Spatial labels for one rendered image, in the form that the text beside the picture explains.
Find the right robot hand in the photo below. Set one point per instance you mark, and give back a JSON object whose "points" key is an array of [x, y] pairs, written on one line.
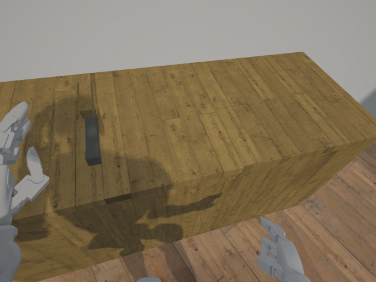
{"points": [[283, 259]]}

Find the left robot hand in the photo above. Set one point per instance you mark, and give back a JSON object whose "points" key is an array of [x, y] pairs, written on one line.
{"points": [[13, 129]]}

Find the counter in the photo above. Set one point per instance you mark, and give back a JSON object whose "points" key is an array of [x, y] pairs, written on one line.
{"points": [[185, 149]]}

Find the tap lever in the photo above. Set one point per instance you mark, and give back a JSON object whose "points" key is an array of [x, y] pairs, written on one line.
{"points": [[92, 152]]}

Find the robot left forearm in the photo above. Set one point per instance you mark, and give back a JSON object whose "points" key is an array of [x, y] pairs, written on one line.
{"points": [[10, 253]]}

